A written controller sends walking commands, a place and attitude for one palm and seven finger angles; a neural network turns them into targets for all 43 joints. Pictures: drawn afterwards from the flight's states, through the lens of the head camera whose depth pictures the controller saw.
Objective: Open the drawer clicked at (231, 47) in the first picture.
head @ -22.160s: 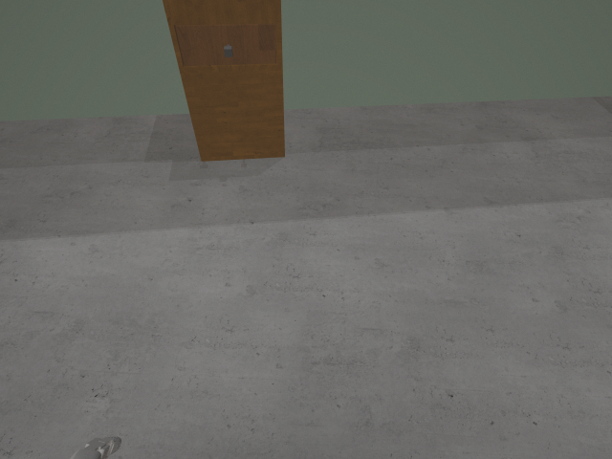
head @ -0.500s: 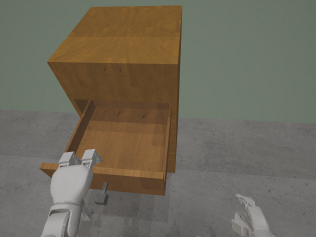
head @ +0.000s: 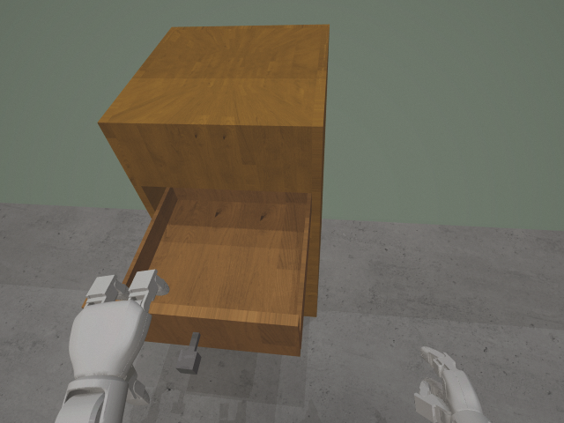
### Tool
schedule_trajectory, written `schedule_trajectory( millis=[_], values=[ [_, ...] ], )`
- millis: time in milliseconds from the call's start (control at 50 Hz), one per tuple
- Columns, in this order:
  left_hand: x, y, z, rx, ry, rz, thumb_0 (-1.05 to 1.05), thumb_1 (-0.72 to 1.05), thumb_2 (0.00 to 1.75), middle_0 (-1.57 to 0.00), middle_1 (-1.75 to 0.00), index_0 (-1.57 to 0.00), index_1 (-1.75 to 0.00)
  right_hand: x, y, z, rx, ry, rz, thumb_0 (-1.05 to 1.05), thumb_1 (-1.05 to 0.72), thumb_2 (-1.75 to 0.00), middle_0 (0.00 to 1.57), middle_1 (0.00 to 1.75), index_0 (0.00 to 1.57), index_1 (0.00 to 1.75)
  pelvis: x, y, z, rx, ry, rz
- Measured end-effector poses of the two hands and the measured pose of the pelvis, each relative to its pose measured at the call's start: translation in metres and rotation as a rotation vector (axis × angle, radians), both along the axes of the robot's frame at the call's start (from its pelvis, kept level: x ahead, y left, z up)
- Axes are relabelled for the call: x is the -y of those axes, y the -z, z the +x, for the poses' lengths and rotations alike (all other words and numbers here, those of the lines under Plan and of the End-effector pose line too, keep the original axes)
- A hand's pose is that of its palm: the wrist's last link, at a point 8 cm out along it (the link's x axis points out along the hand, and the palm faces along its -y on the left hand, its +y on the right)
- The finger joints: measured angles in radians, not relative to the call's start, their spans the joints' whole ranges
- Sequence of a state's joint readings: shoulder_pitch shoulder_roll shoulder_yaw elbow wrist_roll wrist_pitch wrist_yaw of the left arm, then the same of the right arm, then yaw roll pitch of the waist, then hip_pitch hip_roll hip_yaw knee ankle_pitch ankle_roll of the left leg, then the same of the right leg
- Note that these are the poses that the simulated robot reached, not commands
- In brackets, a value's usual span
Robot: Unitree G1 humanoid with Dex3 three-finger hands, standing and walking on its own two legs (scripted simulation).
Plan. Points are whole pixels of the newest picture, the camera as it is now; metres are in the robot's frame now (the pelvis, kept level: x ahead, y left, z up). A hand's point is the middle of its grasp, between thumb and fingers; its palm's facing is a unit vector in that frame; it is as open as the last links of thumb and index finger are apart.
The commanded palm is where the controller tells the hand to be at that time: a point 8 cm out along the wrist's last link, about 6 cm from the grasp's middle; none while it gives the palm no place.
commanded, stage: draw the hand back to the body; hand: left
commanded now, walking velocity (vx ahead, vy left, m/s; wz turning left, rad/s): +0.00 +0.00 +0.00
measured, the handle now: (191, 352) +0.26 +0.21 -0.16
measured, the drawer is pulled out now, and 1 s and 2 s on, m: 0.30 0.30 0.30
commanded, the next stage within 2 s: step back with the hand held close in 1.32 s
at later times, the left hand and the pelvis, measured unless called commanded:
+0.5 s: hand (108, 326) +0.20 +0.22 +0.11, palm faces +0.32 -0.83 -0.47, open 13.5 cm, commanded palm +0.15 +0.26 +0.14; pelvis +0.01 +0.00 +0.02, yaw +2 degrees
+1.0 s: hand (46, 300) +0.19 +0.25 +0.18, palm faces +0.42 -0.81 -0.42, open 9.6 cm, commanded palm +0.14 +0.29 +0.21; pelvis +0.02 +0.00 +0.03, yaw +2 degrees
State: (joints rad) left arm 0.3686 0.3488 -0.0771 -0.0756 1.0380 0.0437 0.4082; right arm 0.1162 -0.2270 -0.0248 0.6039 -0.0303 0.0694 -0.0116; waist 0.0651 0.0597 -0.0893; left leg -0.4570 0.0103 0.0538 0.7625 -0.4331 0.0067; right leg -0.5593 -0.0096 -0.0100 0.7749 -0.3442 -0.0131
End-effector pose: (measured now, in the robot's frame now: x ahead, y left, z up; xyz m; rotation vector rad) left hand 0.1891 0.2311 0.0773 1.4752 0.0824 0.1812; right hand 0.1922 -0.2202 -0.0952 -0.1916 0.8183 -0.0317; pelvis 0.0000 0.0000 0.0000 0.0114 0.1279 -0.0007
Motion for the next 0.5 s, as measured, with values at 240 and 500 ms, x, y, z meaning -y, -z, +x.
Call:
schedule_trajectory(
  millis=[240,500],
  values=[
    [-0.012,-0.028,-0.017,-0.031,0.012,0.002,0.0,-0.49,0.3,-0.31,-1.2,-0.32,-1.2,-0.012,-0.015,0.012,0.038,-0.05,0.006,0.01,-0.91,-0.9,0.21,0.29,0.2,0.29,-0.001,-0.01,0.001,0.048,-0.006,-0.003],
    [-0.027,-0.056,-0.026,0.205,-0.163,-0.971,-0.01,-0.41,0.34,-0.3,-1.14,-0.31,-1.14,-0.019,-0.045,0.007,0.191,-0.018,-0.017,0.01,-0.91,-0.9,0.21,0.29,0.2,0.29,-0.001,-0.025,0.01,0.169,-0.037,-0.012]
  ],
)
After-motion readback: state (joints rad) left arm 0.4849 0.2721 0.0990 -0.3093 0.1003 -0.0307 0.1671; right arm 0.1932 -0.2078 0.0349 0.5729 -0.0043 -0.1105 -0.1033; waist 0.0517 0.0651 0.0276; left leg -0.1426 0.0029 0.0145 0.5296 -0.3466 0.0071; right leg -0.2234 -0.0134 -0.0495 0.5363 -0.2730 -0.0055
